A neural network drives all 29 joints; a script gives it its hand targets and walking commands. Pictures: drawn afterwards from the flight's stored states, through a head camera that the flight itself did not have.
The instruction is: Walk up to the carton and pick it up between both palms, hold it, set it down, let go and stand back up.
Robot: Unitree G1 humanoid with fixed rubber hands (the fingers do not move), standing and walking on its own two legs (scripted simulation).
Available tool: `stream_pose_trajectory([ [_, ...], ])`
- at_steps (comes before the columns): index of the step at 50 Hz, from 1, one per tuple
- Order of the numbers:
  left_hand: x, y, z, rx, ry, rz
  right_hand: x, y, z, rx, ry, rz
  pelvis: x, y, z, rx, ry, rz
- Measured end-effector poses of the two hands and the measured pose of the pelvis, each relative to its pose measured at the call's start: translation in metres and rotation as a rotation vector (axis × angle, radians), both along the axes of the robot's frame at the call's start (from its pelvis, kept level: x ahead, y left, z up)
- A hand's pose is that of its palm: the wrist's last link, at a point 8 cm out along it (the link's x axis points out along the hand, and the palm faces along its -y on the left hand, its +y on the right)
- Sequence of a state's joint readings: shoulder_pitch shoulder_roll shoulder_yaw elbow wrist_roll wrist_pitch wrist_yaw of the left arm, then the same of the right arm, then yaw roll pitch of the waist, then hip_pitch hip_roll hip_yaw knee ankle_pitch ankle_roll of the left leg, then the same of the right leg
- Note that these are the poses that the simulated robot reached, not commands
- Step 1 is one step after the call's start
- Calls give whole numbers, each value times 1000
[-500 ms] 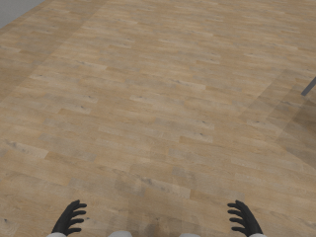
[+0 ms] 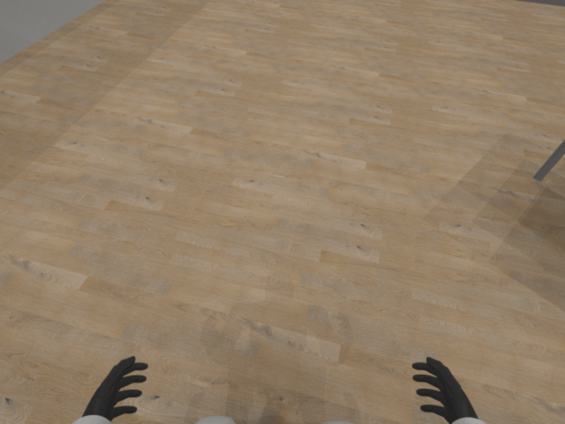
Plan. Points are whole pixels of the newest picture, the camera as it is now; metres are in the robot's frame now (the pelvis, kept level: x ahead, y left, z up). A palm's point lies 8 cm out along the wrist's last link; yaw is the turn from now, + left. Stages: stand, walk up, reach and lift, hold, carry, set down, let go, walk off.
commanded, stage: stand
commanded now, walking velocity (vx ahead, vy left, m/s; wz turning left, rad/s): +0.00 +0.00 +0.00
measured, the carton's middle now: out of the picture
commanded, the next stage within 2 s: none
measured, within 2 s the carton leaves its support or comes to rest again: neither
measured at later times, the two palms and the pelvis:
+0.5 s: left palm (99, 416) +0.14 +0.25 -0.08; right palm (463, 418) +0.14 -0.26 -0.07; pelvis +0.00 +0.00 +0.00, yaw +0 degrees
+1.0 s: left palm (97, 423) +0.13 +0.25 -0.08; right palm out of the picture +0.13 -0.26 -0.08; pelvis +0.00 +0.00 +0.00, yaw +0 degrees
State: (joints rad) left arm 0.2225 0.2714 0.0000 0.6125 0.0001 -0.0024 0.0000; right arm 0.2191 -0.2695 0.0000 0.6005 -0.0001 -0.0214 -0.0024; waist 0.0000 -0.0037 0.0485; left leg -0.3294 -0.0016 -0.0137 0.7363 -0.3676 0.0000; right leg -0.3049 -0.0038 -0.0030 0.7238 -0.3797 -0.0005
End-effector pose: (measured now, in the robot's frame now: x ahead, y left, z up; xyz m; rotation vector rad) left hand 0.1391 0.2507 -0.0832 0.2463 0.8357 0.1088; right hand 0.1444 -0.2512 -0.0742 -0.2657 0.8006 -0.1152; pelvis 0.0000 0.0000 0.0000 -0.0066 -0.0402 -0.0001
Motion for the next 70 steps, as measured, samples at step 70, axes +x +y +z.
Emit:
stream_pose_trajectory([
  [70,-17,1,-1,18,20,12,-21,-14,-7,-4,38,-14,-8,-6,1,8,-31,0],
])
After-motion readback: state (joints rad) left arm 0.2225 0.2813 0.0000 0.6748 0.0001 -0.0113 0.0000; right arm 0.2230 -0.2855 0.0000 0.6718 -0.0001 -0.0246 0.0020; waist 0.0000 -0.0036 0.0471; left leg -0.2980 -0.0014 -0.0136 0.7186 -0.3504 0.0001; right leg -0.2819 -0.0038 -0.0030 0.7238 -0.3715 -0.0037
